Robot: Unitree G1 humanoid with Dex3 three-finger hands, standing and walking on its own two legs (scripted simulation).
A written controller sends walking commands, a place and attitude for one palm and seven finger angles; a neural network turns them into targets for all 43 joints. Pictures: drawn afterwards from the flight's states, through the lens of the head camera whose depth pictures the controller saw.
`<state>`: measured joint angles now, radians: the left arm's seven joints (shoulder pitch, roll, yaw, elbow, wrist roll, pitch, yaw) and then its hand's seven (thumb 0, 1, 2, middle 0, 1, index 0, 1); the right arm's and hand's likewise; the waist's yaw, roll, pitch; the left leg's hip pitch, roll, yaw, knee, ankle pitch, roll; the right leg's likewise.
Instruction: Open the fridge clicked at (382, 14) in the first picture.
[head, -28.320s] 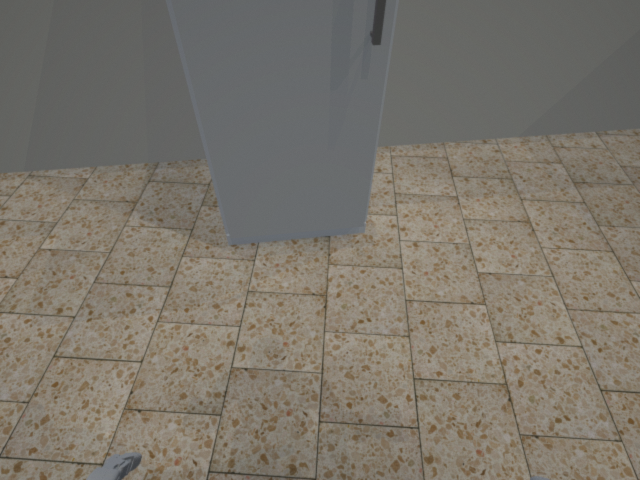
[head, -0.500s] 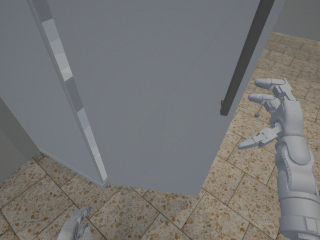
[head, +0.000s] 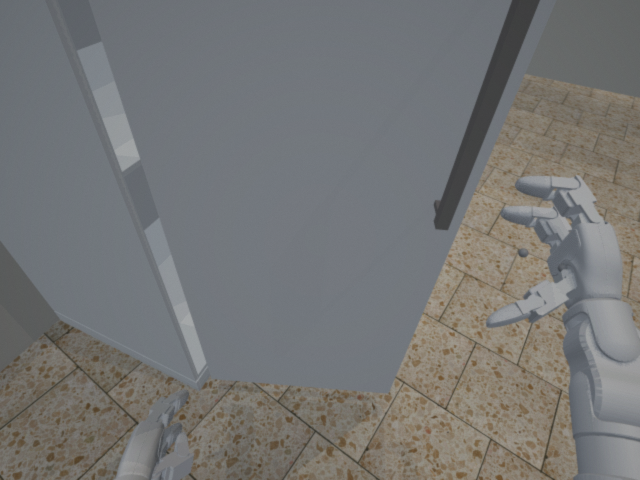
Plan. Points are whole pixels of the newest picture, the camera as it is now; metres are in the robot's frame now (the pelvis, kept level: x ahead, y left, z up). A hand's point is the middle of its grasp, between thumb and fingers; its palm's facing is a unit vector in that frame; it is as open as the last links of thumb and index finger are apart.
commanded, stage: slip the hand off the handle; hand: right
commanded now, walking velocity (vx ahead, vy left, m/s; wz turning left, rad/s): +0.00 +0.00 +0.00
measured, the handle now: (477, 111) +0.50 -0.19 +0.25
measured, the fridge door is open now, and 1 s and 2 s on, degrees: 69 69 69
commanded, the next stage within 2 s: draw the hand back to the body in 0.06 s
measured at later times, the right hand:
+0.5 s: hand (556, 268) +0.29 -0.23 +0.18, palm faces +0.22 +0.98 +0.01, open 14.7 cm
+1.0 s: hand (603, 321) +0.24 -0.27 +0.16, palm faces +0.41 +0.87 -0.28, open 12.6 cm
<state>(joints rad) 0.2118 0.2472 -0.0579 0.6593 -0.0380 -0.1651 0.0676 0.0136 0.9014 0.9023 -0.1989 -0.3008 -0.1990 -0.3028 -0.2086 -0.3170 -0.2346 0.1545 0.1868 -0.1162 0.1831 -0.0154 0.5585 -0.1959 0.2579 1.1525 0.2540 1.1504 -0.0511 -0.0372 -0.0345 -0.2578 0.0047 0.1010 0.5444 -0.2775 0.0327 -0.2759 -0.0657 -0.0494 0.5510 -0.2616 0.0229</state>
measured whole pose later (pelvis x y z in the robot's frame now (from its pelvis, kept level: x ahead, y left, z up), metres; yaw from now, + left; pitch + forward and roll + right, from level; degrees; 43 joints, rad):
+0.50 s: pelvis +0.02 -0.02 +0.00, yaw +0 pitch -2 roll +0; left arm 0.18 0.24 -0.07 0.65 -0.05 -0.17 0.07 0.02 0.90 0.90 -0.20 -0.30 -0.20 -0.30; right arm -0.03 -0.22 -0.25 -0.19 0.25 0.30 0.04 -0.02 0.55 -0.20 0.25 1.15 0.24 1.15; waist -0.09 -0.05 -0.07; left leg -0.18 0.03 0.08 0.49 -0.28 0.00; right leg -0.20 -0.03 -0.07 0.51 -0.27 0.00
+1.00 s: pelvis +0.01 -0.02 +0.01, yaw +0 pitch -5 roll +0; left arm 0.21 0.24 -0.06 0.68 0.01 -0.12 0.07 0.01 0.90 0.90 -0.20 -0.30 -0.20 -0.30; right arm 0.23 -0.31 -0.24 -0.27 0.08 0.02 -0.09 -0.01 0.10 -0.42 0.24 0.88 0.23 0.88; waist -0.08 -0.05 0.02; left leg -0.08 0.03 0.09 0.39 -0.23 0.00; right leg -0.10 -0.03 -0.07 0.42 -0.23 0.00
